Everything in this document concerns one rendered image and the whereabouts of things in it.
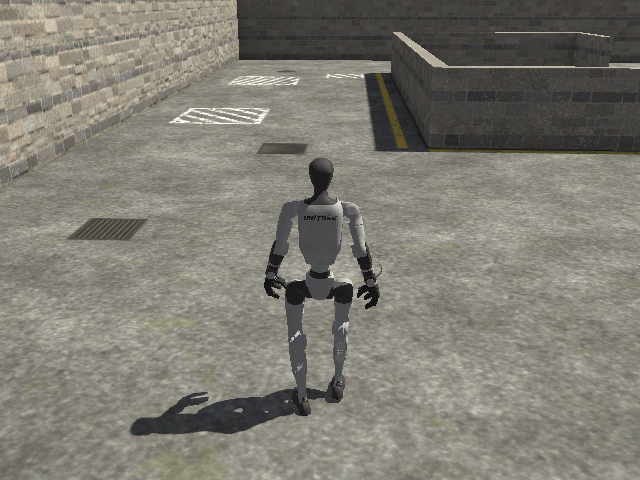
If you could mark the robot left hand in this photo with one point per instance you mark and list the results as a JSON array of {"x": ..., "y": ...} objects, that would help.
[{"x": 274, "y": 283}]

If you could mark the right robot forearm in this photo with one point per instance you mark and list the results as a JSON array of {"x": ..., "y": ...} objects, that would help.
[{"x": 367, "y": 269}]

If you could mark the robot left upper arm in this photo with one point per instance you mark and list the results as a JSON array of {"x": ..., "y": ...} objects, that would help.
[{"x": 289, "y": 210}]

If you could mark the robot right foot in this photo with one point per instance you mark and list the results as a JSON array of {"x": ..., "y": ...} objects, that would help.
[{"x": 337, "y": 391}]

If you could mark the robot right hand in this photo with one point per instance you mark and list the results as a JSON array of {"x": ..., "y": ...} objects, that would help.
[{"x": 373, "y": 292}]

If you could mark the left robot forearm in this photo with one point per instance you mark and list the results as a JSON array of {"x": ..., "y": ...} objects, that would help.
[{"x": 273, "y": 263}]

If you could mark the robot right upper arm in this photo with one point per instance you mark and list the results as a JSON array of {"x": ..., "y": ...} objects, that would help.
[{"x": 352, "y": 211}]

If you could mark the humanoid robot torso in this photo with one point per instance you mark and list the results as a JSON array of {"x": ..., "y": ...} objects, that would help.
[{"x": 320, "y": 237}]

